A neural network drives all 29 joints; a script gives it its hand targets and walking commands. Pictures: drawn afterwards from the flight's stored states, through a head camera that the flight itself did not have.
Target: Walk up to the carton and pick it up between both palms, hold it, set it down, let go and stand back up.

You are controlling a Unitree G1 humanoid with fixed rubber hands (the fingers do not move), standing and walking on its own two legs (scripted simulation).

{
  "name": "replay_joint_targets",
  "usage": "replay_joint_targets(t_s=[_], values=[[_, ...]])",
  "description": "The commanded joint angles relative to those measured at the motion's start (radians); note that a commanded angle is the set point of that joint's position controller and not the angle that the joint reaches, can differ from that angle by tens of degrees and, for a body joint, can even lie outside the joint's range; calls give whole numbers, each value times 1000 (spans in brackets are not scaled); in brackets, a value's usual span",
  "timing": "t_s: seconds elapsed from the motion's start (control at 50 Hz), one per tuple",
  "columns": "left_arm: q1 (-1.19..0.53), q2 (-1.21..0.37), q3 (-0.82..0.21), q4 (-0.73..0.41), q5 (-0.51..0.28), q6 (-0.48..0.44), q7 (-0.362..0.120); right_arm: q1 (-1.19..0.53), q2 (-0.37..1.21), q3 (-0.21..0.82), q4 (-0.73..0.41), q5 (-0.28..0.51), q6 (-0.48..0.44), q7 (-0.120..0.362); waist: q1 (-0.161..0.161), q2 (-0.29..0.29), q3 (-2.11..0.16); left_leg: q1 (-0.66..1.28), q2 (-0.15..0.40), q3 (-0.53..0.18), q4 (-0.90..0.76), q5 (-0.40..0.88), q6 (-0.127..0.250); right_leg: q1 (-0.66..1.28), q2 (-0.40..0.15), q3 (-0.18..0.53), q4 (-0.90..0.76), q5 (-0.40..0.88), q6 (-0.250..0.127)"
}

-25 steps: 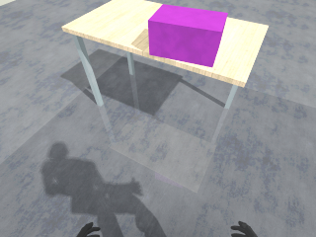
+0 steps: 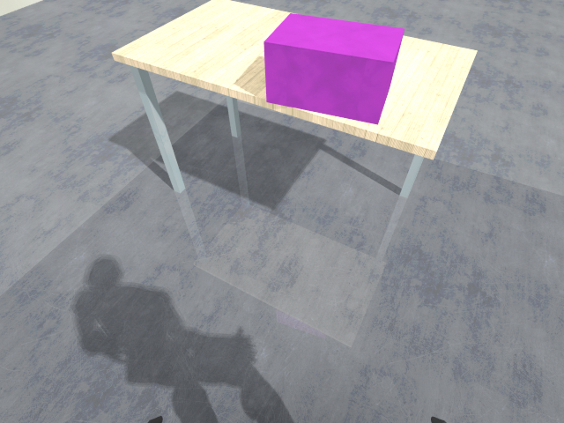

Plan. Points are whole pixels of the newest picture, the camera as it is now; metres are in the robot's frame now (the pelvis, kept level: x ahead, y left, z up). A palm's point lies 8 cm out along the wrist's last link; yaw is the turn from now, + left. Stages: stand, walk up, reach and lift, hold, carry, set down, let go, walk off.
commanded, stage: stand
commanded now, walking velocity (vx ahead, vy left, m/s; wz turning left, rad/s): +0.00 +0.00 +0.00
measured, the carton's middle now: (332, 67) +0.97 -0.12 +0.02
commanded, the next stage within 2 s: none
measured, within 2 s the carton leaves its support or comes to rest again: neither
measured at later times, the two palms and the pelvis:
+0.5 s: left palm out of the picture +0.01 +0.24 -0.13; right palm out of the picture +0.00 -0.23 -0.13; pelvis -0.01 +0.00 +0.01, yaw +0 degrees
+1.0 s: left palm out of the picture -0.04 +0.21 -0.14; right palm out of the picture -0.05 -0.20 -0.14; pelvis -0.02 +0.00 +0.01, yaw +0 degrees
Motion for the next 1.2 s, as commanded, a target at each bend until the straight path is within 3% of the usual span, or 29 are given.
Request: replay_joint_targets(t_s=[0.0,0.06,0.08,0.14,0.18,0.24,0.26,0.28,0.36,0.38,0.42,0.44,0.48,0.5,0.52,0.6,0.68,0.74,0.8,0.88,0.92,0.94,0.96,1.0,1.08,1.1,1.12,1.14,1.18], values=[[9,94,26,-49,-1,-19,6,17,-91,-30,-46,1,-20,-7,0,-1,-21,9,47,-66,-111,113,45,12,-56,73,-107,110,-41],[44,90,32,-14,-2,-21,12,0,-86,-42,-33,-2,-26,-6,3,-41,-61,75,45,-43,-72,210,42,30,-70,73,-110,206,-35],[35,107,34,-15,0,-22,16,10,-70,-35,-19,0,-25,-6,-6,-2,-62,94,43,-38,-67,236,36,36,-75,81,-103,256,-39],[31,117,42,8,-3,-24,17,53,-78,-44,18,1,-18,-15,-22,-45,-57,111,46,-43,-84,227,29,35,-70,78,-119,228,-41],[29,75,39,17,-2,-17,24,22,-100,-55,42,-3,-19,-20,-6,35,4,58,63,-67,-120,199,34,42,-61,73,-121,163,-32],[17,97,47,33,-5,-2,21,10,-93,-56,67,-1,-13,-8,-2,-4,58,15,52,-61,-151,132,35,26,-55,73,-144,98,-32],[63,106,52,48,2,-4,21,28,-79,-49,84,-1,-12,-16,9,34,57,59,53,-53,-142,141,33,21,-61,76,-161,106,-25],[79,114,53,70,0,-5,26,59,-80,-50,89,-2,-15,-22,-5,-42,35,71,61,-75,-145,185,39,42,-65,72,-156,149,-29],[53,94,55,95,-5,-10,14,33,-83,-50,127,5,-13,-15,6,23,62,-2,64,-83,-199,89,45,92,-55,73,-158,80,-31],[38,101,51,102,-4,-12,15,29,-91,-52,140,5,-13,-16,-4,-22,56,45,61,-81,-188,104,45,46,-69,77,-184,92,-31],[48,81,52,109,-5,-8,18,0,-114,-57,153,1,-15,-22,15,63,47,45,74,-81,-221,17,39,46,-53,69,-182,44,-33],[53,91,54,129,-2,-10,23,11,-101,-59,159,3,-17,-23,3,-7,81,69,65,-71,-201,70,37,25,-68,89,-206,51,-36],[46,90,53,147,-9,-12,23,52,-49,-46,196,12,-10,-19,-2,-41,52,35,44,-58,-201,72,32,56,-74,95,-220,26,-32],[47,95,52,149,-3,-10,21,80,-59,-52,216,12,-10,-17,-18,-41,48,71,38,-56,-198,35,29,21,-70,94,-243,-48,-31],[64,65,49,149,-7,-8,20,59,-38,-43,223,7,-12,-20,5,13,72,60,60,-78,-218,-2,35,3,-64,83,-228,-34,-29],[105,52,42,191,-8,-4,29,73,-47,-45,247,7,-8,-15,-3,51,59,19,61,-79,-256,-41,30,53,-56,80,-214,12,-24],[96,-1,24,216,-10,-15,27,50,-41,-40,264,9,-14,-23,-2,-30,85,55,64,-78,-234,39,36,21,-65,82,-229,40,-25],[113,36,35,236,-5,-16,30,97,-45,-40,302,6,-14,-18,-16,3,97,52,62,-70,-220,79,35,39,-76,87,-243,44,-25],[120,25,28,260,-7,-22,33,92,-37,-42,308,3,-12,-15,-24,-50,55,93,57,-61,-206,119,34,51,-77,91,-251,55,-28],[136,32,36,263,-13,-13,27,79,-9,-33,335,10,-3,-18,-7,34,114,21,61,-75,-236,24,27,46,-68,76,-246,1,-14],[127,26,37,260,-9,-12,23,73,8,-28,337,13,-1,-19,-7,-55,127,37,51,-56,-214,35,23,11,-74,93,-269,-68,-15],[100,5,34,257,-8,-6,21,103,-23,-36,351,7,-5,-21,-20,-6,100,38,55,-67,-223,-1,20,24,-64,78,-255,-42,-18],[115,4,37,262,-9,-4,22,96,-10,-30,347,9,-6,-21,-10,-24,105,-12,56,-73,-238,-33,23,50,-57,66,-229,-22,-12],[141,-40,21,270,-10,-5,29,81,-30,-35,346,3,-6,-23,3,24,97,7,60,-73,-238,0,23,47,-66,75,-234,1,-20],[105,0,33,275,-4,-13,26,91,9,-28,357,7,-12,-22,-10,15,72,40,54,-80,-231,31,30,40,-64,65,-237,40,-19],[109,10,33,271,-3,-14,25,92,7,-27,364,8,-5,-19,-13,-23,84,69,45,-48,-217,58,23,-2,-75,93,-259,-17,-23],[114,25,36,267,-10,-15,24,116,32,-18,365,9,-6,-24,-13,32,114,54,58,-69,-223,54,22,-4,-67,82,-251,8,-21],[88,2,34,271,-7,-11,26,117,31,-21,366,5,-5,-21,-25,21,119,15,62,-84,-247,19,23,22,-67,55,-228,45,-17],[152,2,31,292,-9,-11,24,88,-17,-29,361,2,-11,-26,12,29,80,45,61,-74,-241,17,33,38,-62,78,-231,27,-19]])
